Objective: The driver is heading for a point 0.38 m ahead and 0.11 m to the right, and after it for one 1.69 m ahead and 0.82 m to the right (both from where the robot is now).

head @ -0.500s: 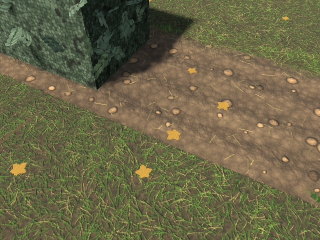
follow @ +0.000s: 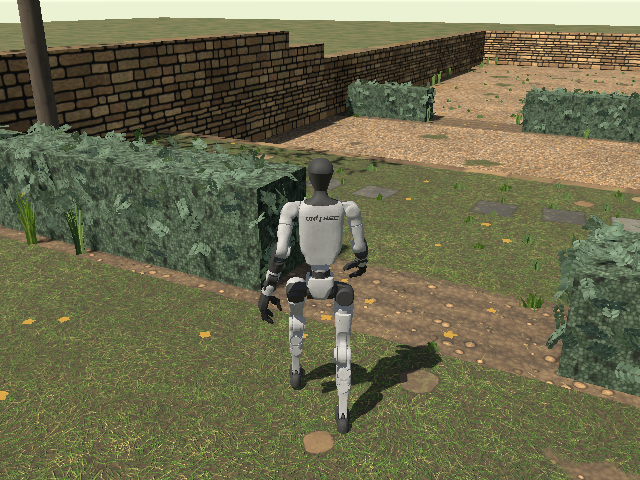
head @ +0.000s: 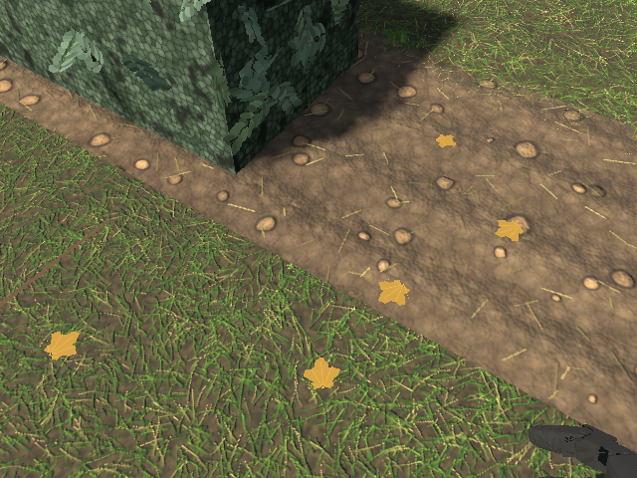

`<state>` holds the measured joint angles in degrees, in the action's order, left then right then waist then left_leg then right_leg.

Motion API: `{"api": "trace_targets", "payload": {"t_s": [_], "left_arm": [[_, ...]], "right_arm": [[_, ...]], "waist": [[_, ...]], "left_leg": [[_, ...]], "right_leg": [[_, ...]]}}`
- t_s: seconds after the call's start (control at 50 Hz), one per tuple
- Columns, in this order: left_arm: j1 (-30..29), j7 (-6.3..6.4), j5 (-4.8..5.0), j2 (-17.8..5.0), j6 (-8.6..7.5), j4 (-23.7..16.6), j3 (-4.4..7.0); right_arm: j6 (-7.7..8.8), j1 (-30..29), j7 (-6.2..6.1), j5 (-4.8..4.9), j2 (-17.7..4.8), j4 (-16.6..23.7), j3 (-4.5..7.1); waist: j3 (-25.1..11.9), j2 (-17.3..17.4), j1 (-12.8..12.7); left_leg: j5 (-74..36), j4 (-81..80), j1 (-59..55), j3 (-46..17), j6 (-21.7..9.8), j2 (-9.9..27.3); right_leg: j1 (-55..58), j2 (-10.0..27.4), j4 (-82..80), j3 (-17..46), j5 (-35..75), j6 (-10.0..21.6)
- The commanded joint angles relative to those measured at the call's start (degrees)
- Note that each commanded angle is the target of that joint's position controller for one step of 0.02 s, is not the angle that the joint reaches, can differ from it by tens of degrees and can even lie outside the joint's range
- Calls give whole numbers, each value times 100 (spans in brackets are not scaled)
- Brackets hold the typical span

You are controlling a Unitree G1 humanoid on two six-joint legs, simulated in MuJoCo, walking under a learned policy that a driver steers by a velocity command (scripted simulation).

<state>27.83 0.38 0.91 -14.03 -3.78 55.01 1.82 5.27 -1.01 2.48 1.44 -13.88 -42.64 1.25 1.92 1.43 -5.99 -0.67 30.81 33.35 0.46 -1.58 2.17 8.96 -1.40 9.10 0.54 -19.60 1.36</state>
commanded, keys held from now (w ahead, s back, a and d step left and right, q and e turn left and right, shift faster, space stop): w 0.04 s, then w+e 0.30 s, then e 0.66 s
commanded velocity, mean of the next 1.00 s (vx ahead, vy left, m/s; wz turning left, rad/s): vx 0.27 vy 0.00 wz -0.43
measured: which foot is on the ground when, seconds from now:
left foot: up 0.00-0.04, down 0.06-0.60, up 0.62-1.00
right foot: down 0.00-0.08, up 0.10-0.56, down 0.58-1.00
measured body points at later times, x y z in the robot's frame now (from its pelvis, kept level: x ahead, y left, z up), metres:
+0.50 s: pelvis +0.26 +0.03 +0.00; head +0.29 +0.01 +0.45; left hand +0.48 +0.24 -0.10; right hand +0.25 -0.25 -0.13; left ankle +0.18 +0.13 -0.73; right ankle +0.42 -0.14 -0.69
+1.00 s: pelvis +0.39 +0.00 +0.00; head +0.43 -0.03 +0.45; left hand +0.67 +0.18 -0.08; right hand +0.40 -0.31 -0.11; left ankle +0.51 +0.13 -0.71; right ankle +0.42 -0.11 -0.73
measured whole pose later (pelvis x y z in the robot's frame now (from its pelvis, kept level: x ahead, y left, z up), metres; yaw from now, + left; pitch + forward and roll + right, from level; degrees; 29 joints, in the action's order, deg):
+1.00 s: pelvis +0.39 +0.00 +0.00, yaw -29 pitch +3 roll +1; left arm 10.5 1.7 -0.1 -17.6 2.0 34.6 4.4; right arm 0.5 7.4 -1.9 0.2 -16.9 -44.7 2.8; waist 1.5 0.3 -1.2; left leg 18.2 43.1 27.4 -7.0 4.3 -0.3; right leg -23.6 -7.5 28.1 9.6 -6.9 3.0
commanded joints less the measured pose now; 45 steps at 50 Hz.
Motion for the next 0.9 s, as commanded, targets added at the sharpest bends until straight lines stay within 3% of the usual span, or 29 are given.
{"api": "trace_targets", "payload": {"t_s": [0.02, 0.04, 0.06, 0.08, 0.1, 0.12, 0.14, 0.16, 0.18, 0.22, 0.3, 0.36, 0.4, 0.44, 0.48, 0.52, 0.56, 0.58, 0.6, 0.62, 0.64, 0.66, 0.68, 0.7, 0.72, 0.76, 0.8, 0.9], "left_arm": [[-142, 33, -12, -1106, 4, -273, 264], [-220, 38, -49, -1090, 54, -306, 255], [-227, 43, -101, -968, 78, -399, 191], [392, 4, -162, -288, 6, -541, -8], [589, -10, 23, -175, -111, -412, -57], [-49, -14, 214, -876, -181, -570, 141], [-533, 6, 263, -977, -198, -712, 178], [-711, 42, 193, -872, -169, -727, 184], [-613, 67, 128, -784, -89, -669, 222], [-356, 54, 106, -499, 76, -573, 203], [-871, 82, 55, -528, 196, -856, 260], [-1334, -11, 26, -508, 103, -1037, 261], [-1812, -118, -51, -362, 57, -1246, 191], [-2205, -228, -79, -255, 52, -1495, 139], [-2288, -327, -60, -325, 85, -1688, 159], [-2111, -397, -76, -524, 119, -1823, 240], [-1259, -407, -58, -892, 108, -1718, 421], [-640, -311, -81, -1192, 87, -1594, 560], [-574, -154, -94, -1769, 134, -1647, 658], [-816, -153, -226, -1946, 121, -1972, 640], [-952, -197, -181, -1501, 158, -2112, 550], [-1313, -190, -114, -1281, 164, -2157, 477], [-1566, -163, -27, -1116, 194, -2151, 438], [-1745, -122, -15, -1024, 230, -2190, 410], [-1819, -102, -91, -1035, 260, -2236, 406], [-1860, -64, -152, -1130, 270, -2300, 448], [-1758, 13, -121, -1220, 294, -2308, 488], [-1835, 156, -89, -1235, 462, -2421, 495]], "right_arm": [[109, -31, 15, -5, -792, 360, 245], [88, 749, -25, -5, -985, 130, 363], [63, 1781, -92, -26, -1226, -129, 471], [36, 2569, -137, -177, -1822, -263, 602], [34, 2648, -89, -145, -1464, -344, 494], [63, 2133, -90, -82, -1085, -313, 382], [77, 1664, -107, -82, -886, -251, 321], [111, 1299, -93, -119, -714, -263, 273], [160, 1075, -86, -180, -575, -268, 243], [225, 978, -71, -224, -518, -377, 255], [290, 1132, -136, -250, -734, -594, 314], [234, 1183, -230, -260, -835, -648, 304], [159, 1200, -308, -241, -957, -643, 303], [48, 1467, -383, -193, -1072, -720, 317], [-97, 1588, -419, -124, -1180, -750, 348], [-235, 1483, -463, -39, -1317, -683, 404], [-357, 1313, -519, -4, -1334, -556, 439], [-363, 1337, -507, -11, -1226, -502, 398], [-295, 1854, -431, -330, -614, -352, 202], [-190, 2270, -311, -312, -584, -224, 117], [-153, 1795, -234, -161, -1125, -278, 262], [-170, 1327, -242, -36, -1103, -76, 266], [-230, 1225, -319, -100, -984, -128, 261], [-314, 1209, -390, -145, -1032, -108, 291], [-391, 1284, -404, -155, -1022, -108, 307], [-441, 1447, -444, -188, -864, -118, 282], [-459, 1344, -498, -197, -808, -69, 265], [-496, 942, -508, -153, -819, 87, 276]], "waist": [[119, -805, 620], [-387, -803, 1032], [-1077, -661, 1475], [-2099, 721, 1325], [-2637, 1423, 1274], [-1448, 866, 1240], [-777, 527, 1069], [-393, 210, 861], [-280, 334, 655], [-202, 412, 470], [147, 174, 474], [264, 53, 574], [329, 6, 717], [279, -15, 890], [155, 68, 903], [-66, 223, 724], [-547, 255, 264], [-899, -87, -60], [-1501, -1406, 349], [-2574, -1743, 610], [-2690, -612, 198], [-1906, -397, 299], [-1265, 55, 482], [-988, -81, 618], [-897, -298, 740], [-934, -512, 817], [-1063, -568, 755], [-960, -857, 596]], "left_leg": [[296, -95, -797, 119, -283, -216], [375, -113, -1787, 250, -447, -390], [412, 28, -3433, -163, -684, -7], [1212, -136, -5683, -2518, -1425, 1578], [2383, -1338, -5885, -4547, -1788, 2218], [2771, -1572, -4895, -3828, -1400, 1999], [2442, -1696, -3967, -2873, -1164, 1795], [1824, -1897, -3164, -2188, -1023, 1540], [1410, -2065, -2700, -1609, -887, 1301], [1009, -2351, -2172, -999, -898, 1135], [470, -2611, -2156, -271, -990, 1140], [-276, -2556, -2391, 314, -875, 1001], [-1261, -2364, -2371, 783, -765, 894], [-1950, -2032, -2723, 927, -743, 1005], [-2369, -1619, -3247, 970, -708, 1165], [-3230, -1006, -3597, 979, -606, 1278], [-3712, 355, -3581, 1037, -403, 1143], [-2868, 1634, -3136, 1152, -106, 777], [1496, 3453, -1406, 1096, 232, 199], [4319, 5183, 134, 41, 469, -823], [3832, 5325, 299, -747, 350, -406], [3274, 5010, 523, -624, 273, -232], [2916, 4509, 519, -555, 319, -2], [2677, 4077, 279, -571, 351, 112], [2518, 3867, -108, -526, 375, 92], [2360, 3335, -375, -447, 492, -25], [2241, 2851, -333, -496, 610, -90], [1761, 1914, -426, -634, 684, -196]], "right_leg": [[-408, 1563, 607, 464, 4244, 683], [-526, 1365, 1550, 286, 5131, 567], [-1432, 1131, 2911, 228, 4649, 397], [-3528, 260, 5251, -6, 1793, 48], [-4435, -223, 6446, 703, -1259, 21], [-4947, 136, 6811, 876, -998, 114], [-4926, 459, 6625, 684, -443, 182], [-4669, 685, 6282, 606, -19, 157], [-4330, 867, 5978, 639, 282, 134], [-3934, 956, 5867, 606, 507, 80], [-4672, 961, 5268, 785, 1343, -39], [-4783, 840, 4205, 639, 2259, -87], [-4458, 746, 3410, 127, 2661, -109], [-4404, 667, 3003, -149, 2695, -106], [-4458, 572, 2753, -258, 2329, -25], [-4205, 351, 2625, -409, 1648, 150], [-3229, -16, 2264, -548, 1434, 409], [-2208, -84, 1598, -351, 2546, 620], [-443, 1223, 2222, 1277, 5461, 1169], [803, 2486, 1810, 3990, 5540, 2538], [494, 2202, 1491, 3437, 4678, 2273], [-232, 1907, 1346, 2725, 3919, 1947], [-1056, 1583, 1179, 2229, 3343, 1629], [-1702, 1405, 1035, 2027, 2953, 1504], [-2199, 1220, 903, 1900, 2778, 1437], [-2519, 1048, 870, 1716, 3029, 1440], [-2439, 1026, 937, 1750, 3008, 1436], [-2623, 829, 870, 2125, 896, 1172]]}}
